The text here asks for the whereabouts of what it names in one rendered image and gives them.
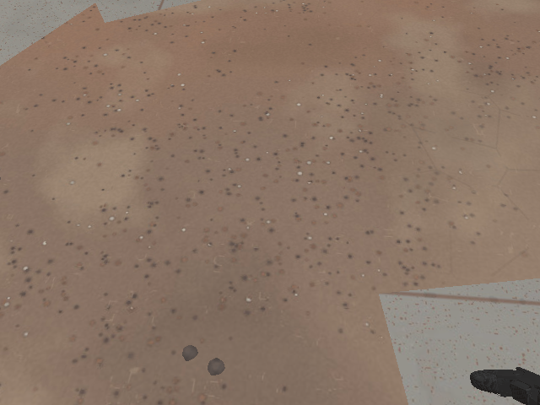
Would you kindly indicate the robot right hand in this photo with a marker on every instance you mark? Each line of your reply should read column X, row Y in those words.
column 523, row 385

